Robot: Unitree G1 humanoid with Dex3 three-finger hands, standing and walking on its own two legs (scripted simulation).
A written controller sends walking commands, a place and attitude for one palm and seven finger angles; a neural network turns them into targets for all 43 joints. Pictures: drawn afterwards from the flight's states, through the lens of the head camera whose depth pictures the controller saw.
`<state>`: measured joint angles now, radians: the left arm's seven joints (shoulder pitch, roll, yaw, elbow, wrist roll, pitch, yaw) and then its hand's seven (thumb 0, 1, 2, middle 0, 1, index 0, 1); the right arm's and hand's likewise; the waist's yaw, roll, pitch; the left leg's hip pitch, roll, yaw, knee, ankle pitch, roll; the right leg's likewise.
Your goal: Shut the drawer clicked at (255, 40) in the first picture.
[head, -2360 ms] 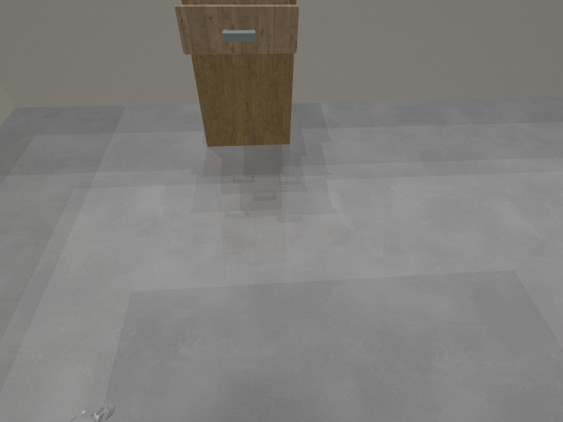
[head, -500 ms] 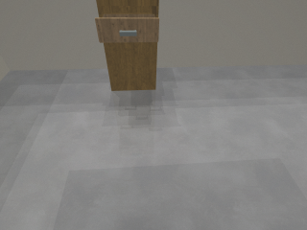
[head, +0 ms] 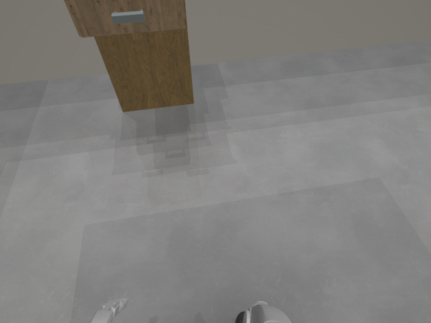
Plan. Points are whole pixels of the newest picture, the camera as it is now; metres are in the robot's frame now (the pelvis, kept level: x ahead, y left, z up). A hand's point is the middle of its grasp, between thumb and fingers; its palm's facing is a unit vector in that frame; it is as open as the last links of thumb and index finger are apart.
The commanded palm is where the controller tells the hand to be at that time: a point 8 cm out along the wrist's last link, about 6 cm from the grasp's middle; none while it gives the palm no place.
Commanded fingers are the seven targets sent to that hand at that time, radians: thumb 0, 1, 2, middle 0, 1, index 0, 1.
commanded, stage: walk to a spot facing it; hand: left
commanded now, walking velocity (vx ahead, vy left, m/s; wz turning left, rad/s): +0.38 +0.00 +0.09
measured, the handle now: (128, 14) +1.15 +0.36 +0.01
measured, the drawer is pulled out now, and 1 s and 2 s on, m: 0.30 0.30 0.30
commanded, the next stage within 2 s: turn to face it in 1.16 s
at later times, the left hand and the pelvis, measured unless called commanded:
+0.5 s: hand out of the picture +0.11 +0.20 -0.16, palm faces +0.19 -0.97 -0.12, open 7.4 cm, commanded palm none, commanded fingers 0.00 0.90 0.90 -0.20 -0.30 -0.20 -0.30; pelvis +0.21 +0.05 +0.01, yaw +4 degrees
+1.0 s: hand (151, 162) +0.54 +0.20 -0.14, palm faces -0.06 -0.98 -0.21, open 7.4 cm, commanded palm none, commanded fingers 0.00 0.90 0.90 -0.20 -0.30 -0.20 -0.30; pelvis +0.42 +0.02 +0.01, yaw -1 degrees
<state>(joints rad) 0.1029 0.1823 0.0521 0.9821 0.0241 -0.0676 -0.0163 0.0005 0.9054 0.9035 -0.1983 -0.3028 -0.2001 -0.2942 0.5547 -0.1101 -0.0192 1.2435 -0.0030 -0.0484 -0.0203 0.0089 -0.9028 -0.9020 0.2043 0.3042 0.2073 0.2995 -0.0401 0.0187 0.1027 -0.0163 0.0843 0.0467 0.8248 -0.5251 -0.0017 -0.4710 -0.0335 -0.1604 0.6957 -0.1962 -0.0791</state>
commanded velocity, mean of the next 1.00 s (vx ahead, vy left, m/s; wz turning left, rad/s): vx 0.37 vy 0.00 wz -0.03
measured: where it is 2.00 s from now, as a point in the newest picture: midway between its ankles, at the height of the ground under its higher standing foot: (211, 210)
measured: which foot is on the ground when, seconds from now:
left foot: up 0.00-0.44, down 0.46-1.00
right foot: down 0.00-0.46, up 0.48-0.98, down 1.00-1.00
